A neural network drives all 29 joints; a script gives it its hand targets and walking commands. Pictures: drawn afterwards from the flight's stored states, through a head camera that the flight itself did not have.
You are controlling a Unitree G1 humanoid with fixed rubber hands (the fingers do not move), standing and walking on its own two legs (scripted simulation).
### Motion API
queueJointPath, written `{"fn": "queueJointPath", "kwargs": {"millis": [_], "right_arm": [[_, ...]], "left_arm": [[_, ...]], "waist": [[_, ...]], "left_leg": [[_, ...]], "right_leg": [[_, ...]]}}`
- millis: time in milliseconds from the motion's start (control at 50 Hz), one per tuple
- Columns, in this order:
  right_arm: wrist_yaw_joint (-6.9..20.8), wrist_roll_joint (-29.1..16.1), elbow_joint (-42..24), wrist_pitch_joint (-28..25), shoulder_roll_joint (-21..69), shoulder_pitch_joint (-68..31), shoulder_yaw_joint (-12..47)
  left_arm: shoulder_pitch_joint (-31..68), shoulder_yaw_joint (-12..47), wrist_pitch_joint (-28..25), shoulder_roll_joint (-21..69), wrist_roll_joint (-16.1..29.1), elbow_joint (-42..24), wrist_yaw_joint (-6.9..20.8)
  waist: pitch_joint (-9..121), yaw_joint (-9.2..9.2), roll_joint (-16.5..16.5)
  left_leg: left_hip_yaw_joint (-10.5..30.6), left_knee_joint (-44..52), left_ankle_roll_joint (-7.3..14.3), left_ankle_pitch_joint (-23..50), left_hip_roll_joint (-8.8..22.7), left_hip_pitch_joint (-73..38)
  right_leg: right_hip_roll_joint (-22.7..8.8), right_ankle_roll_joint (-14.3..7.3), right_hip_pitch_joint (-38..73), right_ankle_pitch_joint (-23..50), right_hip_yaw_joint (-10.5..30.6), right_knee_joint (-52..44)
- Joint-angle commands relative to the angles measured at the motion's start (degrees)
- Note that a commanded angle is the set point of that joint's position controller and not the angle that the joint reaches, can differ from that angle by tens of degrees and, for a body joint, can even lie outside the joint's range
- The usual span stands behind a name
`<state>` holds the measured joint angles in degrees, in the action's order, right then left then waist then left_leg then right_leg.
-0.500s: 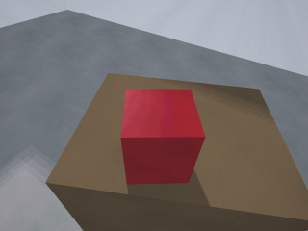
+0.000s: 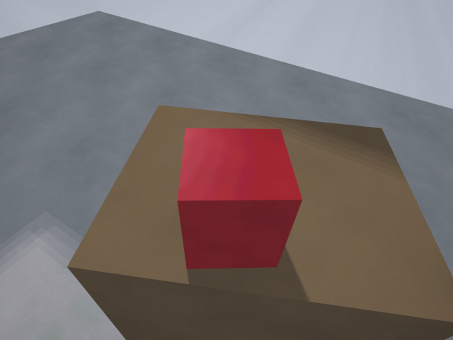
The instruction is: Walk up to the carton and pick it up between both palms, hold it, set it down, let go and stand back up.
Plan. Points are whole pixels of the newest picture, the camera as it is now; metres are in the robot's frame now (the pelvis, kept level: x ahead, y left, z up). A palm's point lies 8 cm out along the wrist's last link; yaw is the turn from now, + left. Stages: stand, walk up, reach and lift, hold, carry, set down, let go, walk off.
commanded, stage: stand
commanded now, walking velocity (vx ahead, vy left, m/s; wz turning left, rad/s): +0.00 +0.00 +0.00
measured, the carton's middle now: (232, 200) +0.43 +0.01 -0.01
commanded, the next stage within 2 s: none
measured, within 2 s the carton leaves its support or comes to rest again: neither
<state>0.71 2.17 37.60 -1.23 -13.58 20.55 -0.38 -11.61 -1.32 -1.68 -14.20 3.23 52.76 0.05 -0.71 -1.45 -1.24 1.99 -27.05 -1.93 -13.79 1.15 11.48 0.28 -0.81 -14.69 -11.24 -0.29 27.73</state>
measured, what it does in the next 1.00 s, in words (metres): stands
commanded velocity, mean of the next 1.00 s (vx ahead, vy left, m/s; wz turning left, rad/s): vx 0.00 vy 0.00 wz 0.00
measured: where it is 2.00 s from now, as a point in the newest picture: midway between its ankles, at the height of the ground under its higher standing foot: outside the picture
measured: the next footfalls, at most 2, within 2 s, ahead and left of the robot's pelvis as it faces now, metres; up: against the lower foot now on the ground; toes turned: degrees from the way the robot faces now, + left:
none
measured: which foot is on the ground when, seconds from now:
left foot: down 0.00-1.00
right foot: down 0.00-1.00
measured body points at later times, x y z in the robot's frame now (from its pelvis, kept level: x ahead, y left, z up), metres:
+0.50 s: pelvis +0.00 +0.00 +0.00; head +0.00 +0.01 +0.45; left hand +0.09 +0.26 -0.14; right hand +0.10 -0.25 -0.11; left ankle +0.01 +0.14 -0.74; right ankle +0.04 -0.11 -0.74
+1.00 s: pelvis +0.00 +0.00 +0.00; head +0.00 +0.00 +0.45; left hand +0.09 +0.26 -0.13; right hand +0.10 -0.25 -0.11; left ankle +0.01 +0.14 -0.74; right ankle +0.04 -0.11 -0.74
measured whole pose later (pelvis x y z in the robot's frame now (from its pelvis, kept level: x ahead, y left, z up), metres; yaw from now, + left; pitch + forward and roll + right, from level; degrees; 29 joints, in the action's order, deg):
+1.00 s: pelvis +0.00 +0.00 +0.00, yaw +0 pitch -2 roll +0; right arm 0.6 2.1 38.7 -1.2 -13.8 19.7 -0.4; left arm -9.9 -1.3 -1.6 -14.2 3.2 54.9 0.3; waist -1.2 -1.4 -0.9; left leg 2.0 -27.0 -1.9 -13.9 1.2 11.5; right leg 0.3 -0.8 -14.7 -11.4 -0.3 27.7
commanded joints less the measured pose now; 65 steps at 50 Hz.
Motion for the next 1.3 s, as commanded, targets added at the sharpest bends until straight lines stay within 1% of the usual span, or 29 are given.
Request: {"fn": "queueJointPath", "kwargs": {"millis": [0,40,100,120,160,200,260,420,440,460,540,660,680,720,780,800,820,860,900,920,940,960,1020,1060,1100,1120,1240,1260,1280], "right_arm": [[-1.5,-1.2,1.5,-1.8,-15.3,-0.9,-5.1],[-0.9,-1.1,0.4,-2.5,-14.0,-0.5,-5.1],[-1.0,-0.4,-0.2,-2.0,-15.9,-3.2,-5.3],[-1.3,-0.9,1.0,-2.0,-14.4,-1.4,-4.5],[-1.7,-1.1,1.0,-1.8,-15.2,-1.4,-4.8],[-1.1,-1.6,1.3,-2.1,-15.5,-0.1,-4.6],[-1.1,-0.4,0.4,-2.1,-15.5,-3.2,-5.0],[-1.1,-1.4,0.5,-2.0,-15.4,-1.6,-5.0],[-1.3,-1.2,1.3,-1.9,-15.8,-1.7,-5.7],[-1.6,-1.2,2.3,-1.8,-15.8,-0.2,-5.3],[-1.0,-1.5,1.1,-2.0,-15.2,-2.0,-4.6],[-1.2,-1.3,1.8,-1.8,-15.5,-1.6,-4.9],[-1.7,-0.6,2.0,-1.4,-16.0,-3.4,-4.6],[-1.7,-1.5,2.1,-1.7,-16.0,-1.6,-5.0],[-1.6,-1.4,0.0,-2.5,-16.3,-3.8,-5.2],[-1.7,-1.2,0.6,-2.2,-14.5,-2.7,-4.5],[-1.5,-1.2,2.4,-2.1,-16.0,-2.2,-5.0],[-1.7,-0.7,2.2,-2.1,-15.1,-1.1,-4.7],[-1.2,-1.2,1.8,-1.8,-14.7,-1.9,-4.9],[-1.5,-0.3,2.7,-2.0,-15.1,-1.9,-4.8],[-1.2,-0.2,2.1,-2.2,-15.0,-1.6,-4.6],[-1.8,-0.1,2.3,-2.2,-15.2,-3.8,-5.1],[-1.3,-1.2,1.9,-1.6,-15.9,-5.0,-5.3],[-1.8,-0.8,3.0,-1.7,-16.1,-1.2,-5.3],[-0.9,-0.8,2.4,-2.0,-14.5,-5.1,-4.4],[-1.2,-0.4,2.5,-2.0,-15.5,-1.5,-4.5],[-1.3,-0.8,2.2,-1.9,-14.1,-3.0,-4.2],[-1.7,-0.3,2.1,-1.8,-15.4,-3.7,-4.9],[-1.6,-1.0,2.5,-1.8,-16.3,-3.0,-5.2]], "left_arm": [[1.8,-3.2,-1.6,-16.0,-5.2,-1.5,0.0],[4.6,-3.8,-2.1,-16.0,-5.4,-2.1,0.3],[2.7,-3.6,-2.4,-14.4,-4.8,-2.4,0.4],[4.0,-3.7,-2.3,-16.5,-5.7,-1.3,0.2],[3.0,-4.5,-1.9,-18.1,-5.2,-1.0,0.5],[4.2,-3.6,-1.9,-16.4,-5.0,-1.4,0.7],[2.6,-4.2,-1.6,-16.2,-4.7,0.1,0.7],[1.5,-3.6,-2.2,-15.9,-4.8,-0.4,0.5],[4.8,-3.8,-2.2,-16.7,-5.3,-0.4,0.4],[1.8,-3.9,-2.2,-16.2,-5.3,-0.5,0.7],[3.1,-4.1,-2.1,-16.6,-4.7,0.0,0.5],[4.2,-4.3,-1.3,-17.8,-5.4,0.2,0.2],[3.0,-3.7,-1.4,-16.5,-4.4,0.3,0.3],[3.9,-3.4,-1.6,-16.3,-5.0,0.3,0.2],[2.3,-2.9,-1.6,-14.3,-3.9,1.0,0.7],[5.3,-3.0,-1.8,-15.8,-5.7,0.4,0.5],[4.6,-3.2,-1.9,-15.5,-5.4,-0.2,0.3],[4.9,-3.5,-1.9,-16.1,-5.0,0.1,0.3],[5.9,-3.3,-2.3,-16.1,-5.0,0.0,0.0],[4.9,-3.7,-2.1,-16.2,-5.5,0.3,0.1],[3.5,-3.4,-2.1,-16.1,-5.3,0.3,0.2],[5.8,-3.5,-1.9,-14.9,-5.1,-0.3,0.2],[4.3,-3.1,-1.5,-15.9,-4.9,1.7,0.5],[5.5,-3.3,-2.3,-15.7,-4.9,1.2,0.5],[7.3,-3.5,-1.9,-15.9,-5.1,0.7,0.3],[3.0,-3.7,-1.9,-16.3,-4.7,1.5,0.9],[5.7,-3.4,-2.2,-15.8,-5.1,0.7,0.5],[5.5,-3.3,-1.5,-16.0,-5.1,0.5,0.4],[5.1,-3.4,-1.4,-16.8,-5.2,0.8,0.2]], "waist": [[0.7,1.16,3.1],[1.2,2.65,4.0],[2.0,-0.28,7.8],[0.1,1.06,3.2],[-0.7,0.92,6.7],[-1.9,0.97,3.0],[-2.6,0.26,7.0],[0.2,0.52,3.5],[0.5,2.22,4.2],[1.8,0.78,3.5],[3.1,0.75,5.1],[4.9,1.82,5.1],[2.0,-0.55,6.8],[-0.5,1.42,7.9],[4.2,0.00,3.8],[3.0,2.37,2.5],[-0.4,0.94,4.0],[3.3,2.03,7.6],[2.1,1.57,3.9],[3.6,1.61,7.0],[2.7,1.09,3.6],[1.7,0.89,6.4],[1.6,0.31,3.2],[0.4,1.70,6.9],[-0.1,1.25,5.0],[1.3,0.47,7.6],[2.7,2.01,6.8],[0.0,1.06,1.9],[1.0,1.24,4.8]], "left_leg": [[3.9,4.2,4.4,1.5,4.1,3.6],[3.4,4.1,4.2,0.4,4.3,1.2],[3.4,4.9,4.2,0.9,3.7,5.2],[3.7,5.3,4.4,0.0,3.8,5.0],[3.4,5.0,4.8,-1.0,4.2,5.2],[4.0,5.8,4.4,-2.8,4.7,4.3],[5.6,7.3,5.4,-7.6,5.2,7.0],[3.7,3.8,4.8,-1.9,4.0,3.3],[3.7,5.0,3.8,-0.8,4.0,2.7],[4.4,5.4,4.9,-2.8,4.2,3.4],[3.4,5.4,4.2,2.0,4.8,1.9],[4.0,5.8,4.5,1.2,4.8,0.8],[3.9,5.4,4.2,1.2,4.7,3.6],[4.1,6.0,3.8,0.7,4.2,3.6],[5.1,4.0,4.0,0.8,5.1,0.4],[3.2,4.3,3.9,1.4,4.4,1.4],[4.0,5.1,3.7,2.0,4.0,1.7],[3.4,3.9,4.1,1.6,4.5,-0.1],[4.2,5.6,4.3,1.8,4.4,2.6],[3.1,5.3,4.3,2.4,4.8,1.2],[3.0,6.1,3.6,2.8,3.8,1.2],[2.7,5.3,3.8,2.9,4.8,2.3],[4.0,5.3,3.7,0.9,5.0,1.2],[3.8,6.7,4.2,-1.7,4.4,2.4],[3.8,7.5,4.0,-1.0,4.3,1.9],[3.3,6.6,4.5,-3.3,4.6,2.1],[4.5,6.7,4.3,-1.1,4.7,1.7],[4.2,6.2,4.1,-0.1,4.3,4.2],[2.8,4.6,3.2,0.8,3.6,1.8]], "right_leg": [[-7.3,-2.1,5.4,4.4,7.0,-6.2],[-7.0,-1.9,4.2,2.3,7.1,-6.3],[-6.6,-2.4,7.2,3.4,5.7,-4.3],[-7.3,-2.5,6.2,2.9,7.4,-5.7],[-7.3,-2.6,3.8,0.8,7.9,-5.7],[-7.5,-2.5,2.7,-4.7,8.0,-7.1],[-5.9,-2.4,2.2,-6.8,6.3,-5.9],[-7.2,-2.4,3.2,-1.5,8.7,-7.6],[-6.8,-2.5,3.3,2.1,7.5,-6.7],[-6.5,-2.1,5.7,-2.3,7.6,-7.4],[-6.8,-2.0,7.2,6.3,6.9,-4.2],[-6.6,-2.2,7.0,1.4,6.4,-4.9],[-7.1,-2.2,5.5,2.5,6.7,-5.0],[-7.1,-2.3,4.5,1.2,6.3,-5.7],[-7.2,-2.6,5.4,-0.1,7.1,-6.4],[-7.7,-2.3,4.6,-0.5,7.8,-6.3],[-7.1,-1.9,2.3,-2.3,7.2,-7.7],[-7.7,-2.4,3.7,0.9,8.4,-6.8],[-6.8,-2.2,5.9,3.4,6.9,-6.1],[-7.0,-2.4,5.6,4.4,7.5,-5.5],[-6.4,-1.9,5.9,5.7,6.4,-5.2],[-7.1,-2.0,5.4,5.0,7.3,-5.8],[-6.2,-1.9,5.8,1.9,6.4,-6.9],[-6.9,-2.4,5.2,-0.6,8.4,-7.7],[-6.2,-2.3,3.7,-0.8,6.7,-5.9],[-6.6,-2.2,4.2,-2.6,7.4,-6.6],[-6.9,-1.8,5.1,-0.8,8.0,-6.2],[-6.2,-1.7,4.2,-2.1,6.1,-6.2],[-7.4,-1.8,4.0,-1.8,7.7,-8.2]]}}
